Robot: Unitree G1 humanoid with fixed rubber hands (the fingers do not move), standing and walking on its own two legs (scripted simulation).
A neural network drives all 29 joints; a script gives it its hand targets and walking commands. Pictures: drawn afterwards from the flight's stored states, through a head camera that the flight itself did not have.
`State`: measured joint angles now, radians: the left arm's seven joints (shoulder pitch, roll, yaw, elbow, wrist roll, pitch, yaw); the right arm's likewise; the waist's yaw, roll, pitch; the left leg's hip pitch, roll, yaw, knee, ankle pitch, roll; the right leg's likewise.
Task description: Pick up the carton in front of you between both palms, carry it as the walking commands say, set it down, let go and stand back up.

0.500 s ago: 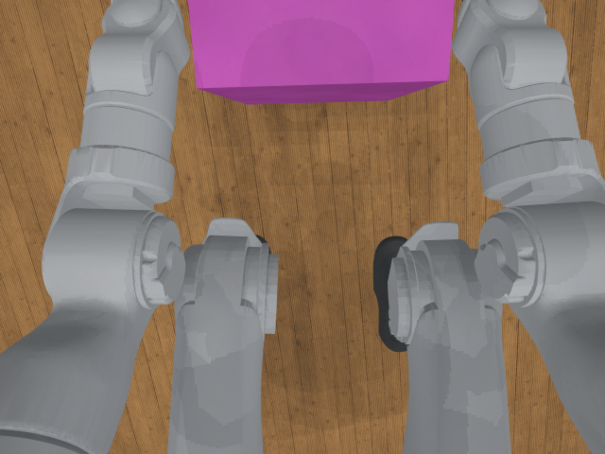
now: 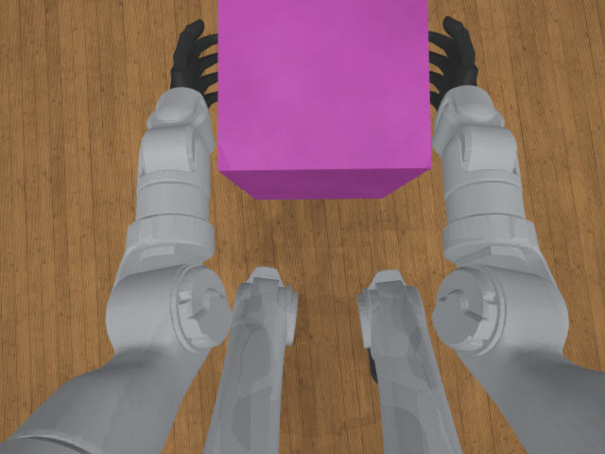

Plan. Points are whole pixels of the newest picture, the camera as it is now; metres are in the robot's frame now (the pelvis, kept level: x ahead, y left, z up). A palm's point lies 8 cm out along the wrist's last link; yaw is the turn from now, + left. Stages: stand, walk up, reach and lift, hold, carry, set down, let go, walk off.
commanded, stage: reach and lift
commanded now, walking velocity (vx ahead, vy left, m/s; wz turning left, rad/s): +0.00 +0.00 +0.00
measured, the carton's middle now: (320, 113) +0.52 +0.02 -0.13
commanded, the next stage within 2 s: none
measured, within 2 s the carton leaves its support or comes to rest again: neither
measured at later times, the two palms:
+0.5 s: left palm (127, 60) +0.47 +0.16 +0.10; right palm (554, 55) +0.47 -0.14 +0.10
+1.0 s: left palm out of the picture +0.42 +0.16 +0.25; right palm out of the picture +0.42 -0.14 +0.25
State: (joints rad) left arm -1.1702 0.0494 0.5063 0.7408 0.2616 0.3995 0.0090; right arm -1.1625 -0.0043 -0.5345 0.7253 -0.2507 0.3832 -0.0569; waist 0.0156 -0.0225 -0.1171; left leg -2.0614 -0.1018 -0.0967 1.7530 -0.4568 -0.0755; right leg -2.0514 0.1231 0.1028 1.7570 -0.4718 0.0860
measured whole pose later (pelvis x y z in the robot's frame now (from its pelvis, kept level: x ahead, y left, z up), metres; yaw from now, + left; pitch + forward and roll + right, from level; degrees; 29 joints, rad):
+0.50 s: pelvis +0.05 +0.00 +0.13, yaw +0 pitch +34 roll +0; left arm -0.75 -0.06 0.42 0.64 0.22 0.38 0.02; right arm -0.74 0.09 -0.44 0.64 -0.21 0.36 -0.06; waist 0.01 -0.02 -0.24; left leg -1.48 -0.09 -0.12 1.34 -0.46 -0.05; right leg -1.47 0.10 0.12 1.35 -0.47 0.05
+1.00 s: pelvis +0.10 +0.00 +0.26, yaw +1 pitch +13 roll +0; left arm -0.35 -0.13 0.32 0.51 0.22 0.41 0.02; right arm -0.35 0.15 -0.32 0.51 -0.22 0.40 -0.04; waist 0.01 -0.01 -0.16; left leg -0.64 -0.06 -0.14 0.73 -0.32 -0.03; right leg -0.63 0.06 0.15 0.73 -0.33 0.02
